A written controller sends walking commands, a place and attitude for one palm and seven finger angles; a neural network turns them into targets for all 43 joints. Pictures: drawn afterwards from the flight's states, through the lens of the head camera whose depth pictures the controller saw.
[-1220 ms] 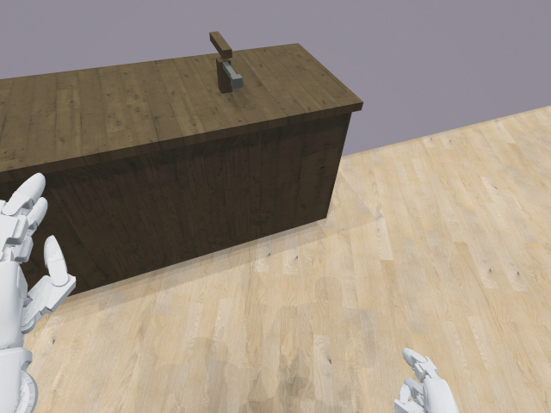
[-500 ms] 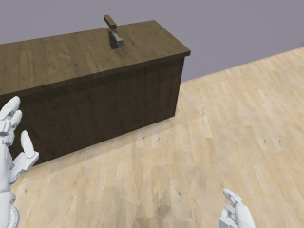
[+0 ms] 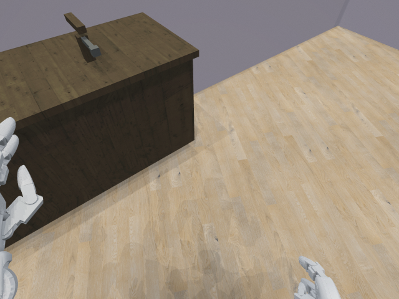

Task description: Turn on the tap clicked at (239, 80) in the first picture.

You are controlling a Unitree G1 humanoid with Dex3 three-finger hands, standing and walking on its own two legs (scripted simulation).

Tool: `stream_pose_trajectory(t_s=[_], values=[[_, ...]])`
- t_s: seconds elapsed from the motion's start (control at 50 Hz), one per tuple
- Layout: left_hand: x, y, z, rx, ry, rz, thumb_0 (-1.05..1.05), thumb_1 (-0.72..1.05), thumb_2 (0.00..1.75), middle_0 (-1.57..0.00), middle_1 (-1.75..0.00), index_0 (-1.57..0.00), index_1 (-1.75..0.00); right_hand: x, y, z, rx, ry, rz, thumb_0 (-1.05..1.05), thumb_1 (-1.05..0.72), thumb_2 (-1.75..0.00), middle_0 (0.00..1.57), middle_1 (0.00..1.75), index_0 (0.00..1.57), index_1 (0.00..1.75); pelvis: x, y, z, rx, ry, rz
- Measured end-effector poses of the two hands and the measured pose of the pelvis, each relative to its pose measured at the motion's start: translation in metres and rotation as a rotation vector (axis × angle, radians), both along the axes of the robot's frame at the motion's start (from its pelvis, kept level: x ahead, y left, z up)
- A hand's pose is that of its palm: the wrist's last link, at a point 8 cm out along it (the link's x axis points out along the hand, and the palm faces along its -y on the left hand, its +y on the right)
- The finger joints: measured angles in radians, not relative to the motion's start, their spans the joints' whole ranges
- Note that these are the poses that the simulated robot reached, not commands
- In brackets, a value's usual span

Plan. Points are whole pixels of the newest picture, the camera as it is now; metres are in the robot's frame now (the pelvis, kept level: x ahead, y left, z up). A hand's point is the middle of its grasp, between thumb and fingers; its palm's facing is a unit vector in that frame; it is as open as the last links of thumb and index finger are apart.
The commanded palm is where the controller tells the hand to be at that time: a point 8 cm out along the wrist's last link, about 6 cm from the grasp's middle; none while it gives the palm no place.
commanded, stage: walk to a spot facing it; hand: left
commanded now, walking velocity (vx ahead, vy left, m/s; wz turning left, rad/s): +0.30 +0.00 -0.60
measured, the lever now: (95, 51) +0.84 +0.44 +0.04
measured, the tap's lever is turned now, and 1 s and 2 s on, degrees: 0 0 0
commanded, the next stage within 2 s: turn to face it in 0.78 s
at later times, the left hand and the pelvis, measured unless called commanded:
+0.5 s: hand (194, 123) +0.39 +0.05 +0.16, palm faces -0.01 -0.88 -0.48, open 7.4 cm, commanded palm +0.33 +0.13 +0.19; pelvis +0.08 -0.07 -0.02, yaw -21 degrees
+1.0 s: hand (213, 68) +0.53 +0.02 +0.19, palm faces +0.03 -0.94 -0.33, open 7.4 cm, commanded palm +0.49 +0.10 +0.19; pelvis +0.23 -0.10 +0.01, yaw -22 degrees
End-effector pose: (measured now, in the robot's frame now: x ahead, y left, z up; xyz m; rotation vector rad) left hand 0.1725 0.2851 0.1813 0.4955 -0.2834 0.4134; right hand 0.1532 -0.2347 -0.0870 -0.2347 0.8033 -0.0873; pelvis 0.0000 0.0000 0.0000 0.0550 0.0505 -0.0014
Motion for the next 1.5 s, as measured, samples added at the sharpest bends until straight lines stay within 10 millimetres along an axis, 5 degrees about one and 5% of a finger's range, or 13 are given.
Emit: stream_pose_trajectory(t_s=[0.12,0.26,0.44,0.5,0.58,0.7,0.82,0.92,1.04,1.14,1.22,1.34,1.5], values=[[0.041,-0.015,0.005,0.011,-0.057,-0.15,0.01,0.89,0.9,-0.2,-0.3,-0.21,-0.3,-0.008,0.005,0.011,0.031,-0.086,-0.121,0.01,-0.9,-0.9,0.2,0.29,0.2,0.3,0.014,0.005,-0.002,-0.031,-0.046,-0.111],[0.105,-0.062,0.029,0.051,-0.119,-0.303,0.01,0.89,0.9,-0.2,-0.3,-0.21,-0.3,-0.023,-0.007,0.012,0.066,-0.046,-0.237,0.01,-0.9,-0.9,0.21,0.3,0.21,0.3,0.045,-0.012,0.009,-0.101,-0.034,-0.214],[0.19,-0.156,-0.002,0.124,-0.055,-0.451,0.01,0.89,0.9,-0.2,-0.3,-0.21,-0.3,-0.028,-0.082,-0.032,0.062,0.039,-0.383,0.01,-0.9,-0.9,0.21,0.3,0.21,0.3,0.075,-0.065,-0.023,-0.087,-0.033,-0.333],[0.2,-0.185,-0.005,0.099,-0.025,-0.539,0.01,0.89,0.9,-0.21,-0.3,-0.21,-0.3,-0.026,-0.108,-0.029,0.03,0.06,-0.43,0.01,-0.9,-0.9,0.21,0.3,0.2,0.3,0.084,-0.069,-0.02,-0.088,-0.039,-0.37],[0.209,-0.203,0.018,0.155,-0.036,-0.619,0.01,0.88,0.9,-0.21,-0.3,-0.22,-0.3,-0.018,-0.129,-0.01,-0.011,0.057,-0.494,0.01,-0.9,-0.9,0.2,0.29,0.2,0.3,0.104,-0.076,-0.009,-0.088,-0.026,-0.391],[0.24,-0.187,0.05,0.184,-0.139,-0.554,0.01,0.88,0.9,-0.22,-0.3,-0.22,-0.3,0.012,-0.138,0.012,-0.052,0.032,-0.532,0.01,-0.9,-0.9,0.2,0.29,0.2,0.3,0.148,-0.085,0.003,-0.065,-0.023,-0.403],[0.294,-0.156,0.011,-0.011,-0.104,-0.389,0.0,0.88,0.9,-0.21,-0.3,-0.22,-0.3,0.068,-0.133,0.012,-0.074,-0.032,-0.533,0.01,-0.9,-0.9,0.2,0.29,0.2,0.3,0.202,-0.084,-0.005,-0.058,-0.054,-0.401],[0.329,-0.179,-0.007,-0.116,-0.016,-0.394,0.01,0.89,0.9,-0.2,-0.3,-0.21,-0.3,0.121,-0.114,0.019,-0.021,-0.081,-0.452,0.01,-0.9,-0.9,0.2,0.29,0.2,0.3,0.222,-0.091,0.003,-0.076,-0.051,-0.398],[0.336,-0.221,0.029,-0.001,-0.063,-0.512,0.02,0.89,0.9,-0.2,-0.3,-0.21,-0.3,0.163,-0.108,0.02,0.071,-0.106,-0.387,0.01,-0.9,-0.9,0.21,0.3,0.21,0.3,0.24,-0.111,0.011,-0.089,-0.035,-0.376],[0.342,-0.23,0.041,0.152,-0.039,-0.43,0.01,0.89,0.9,-0.21,-0.3,-0.21,-0.3,0.182,-0.133,-0.005,0.133,-0.073,-0.375,0.01,-0.89,-0.9,0.21,0.3,0.21,0.3,0.255,-0.139,0.001,-0.078,-0.037,-0.337],[0.345,-0.229,0.028,0.13,0.045,-0.327,0.01,0.89,0.9,-0.21,-0.3,-0.22,-0.3,0.187,-0.164,-0.021,0.117,0.005,-0.357,0.01,-0.9,-0.9,0.21,0.3,0.21,0.3,0.263,-0.151,0.001,-0.055,-0.044,-0.281],[0.333,-0.219,0.0,0.074,0.192,-0.22,0.01,0.89,0.9,-0.21,-0.3,-0.22,-0.3,0.197,-0.201,-0.01,0.009,0.059,-0.33,0.01,-0.9,-0.9,0.2,0.29,0.2,0.3,0.267,-0.16,0.01,-0.01,-0.048,-0.228],[0.317,-0.202,0.024,0.052,-0.011,-0.23,0.01,0.88,0.9,-0.21,-0.3,-0.22,-0.3,0.241,-0.2,0.019,-0.118,-0.015,-0.238,0.01,-0.9,-0.9,0.2,0.29,0.2,0.3,0.272,-0.152,0.003,-0.03,-0.037,-0.139]])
